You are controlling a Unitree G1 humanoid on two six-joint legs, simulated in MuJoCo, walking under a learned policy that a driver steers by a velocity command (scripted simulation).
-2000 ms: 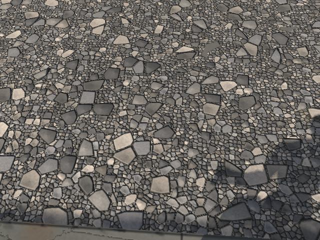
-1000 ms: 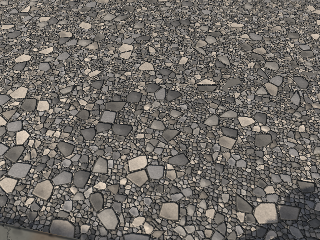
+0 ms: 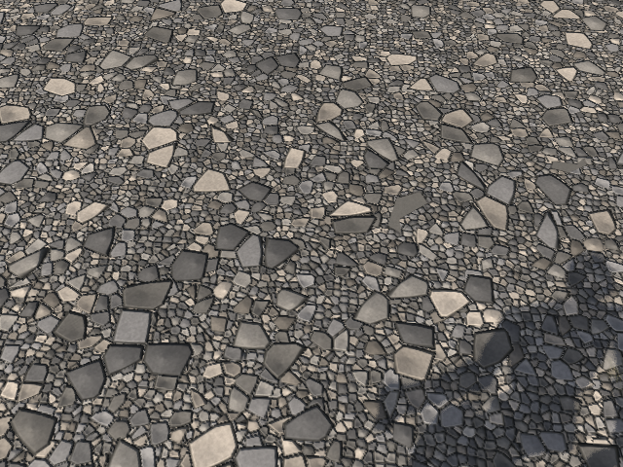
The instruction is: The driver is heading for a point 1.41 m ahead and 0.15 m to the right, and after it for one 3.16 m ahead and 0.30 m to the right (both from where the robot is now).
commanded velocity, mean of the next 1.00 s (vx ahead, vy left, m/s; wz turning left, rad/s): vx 0.50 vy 0.00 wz -0.21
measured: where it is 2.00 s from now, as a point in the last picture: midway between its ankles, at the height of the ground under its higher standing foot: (345, 272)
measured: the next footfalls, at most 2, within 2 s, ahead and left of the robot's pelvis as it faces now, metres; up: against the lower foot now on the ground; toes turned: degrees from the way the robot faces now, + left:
right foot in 0.26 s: +0.34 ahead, -0.10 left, -0.15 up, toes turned -14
left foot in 0.70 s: +0.61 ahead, +0.01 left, -0.15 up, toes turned -16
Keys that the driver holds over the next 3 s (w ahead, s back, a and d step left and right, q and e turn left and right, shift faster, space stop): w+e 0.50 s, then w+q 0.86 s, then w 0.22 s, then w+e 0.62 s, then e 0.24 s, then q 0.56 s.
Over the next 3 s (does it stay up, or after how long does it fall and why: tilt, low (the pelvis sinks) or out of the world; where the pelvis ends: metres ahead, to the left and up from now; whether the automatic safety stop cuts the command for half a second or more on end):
stays up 1.39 -0.10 -0.14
